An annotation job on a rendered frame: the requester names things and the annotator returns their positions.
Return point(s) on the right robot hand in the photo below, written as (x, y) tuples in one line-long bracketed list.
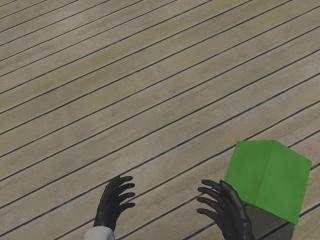
[(231, 216)]

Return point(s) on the left robot hand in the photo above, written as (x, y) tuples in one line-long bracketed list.
[(108, 210)]

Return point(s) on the left robot forearm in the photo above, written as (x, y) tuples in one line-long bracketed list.
[(99, 233)]

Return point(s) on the carton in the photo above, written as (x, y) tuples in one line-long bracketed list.
[(270, 177)]

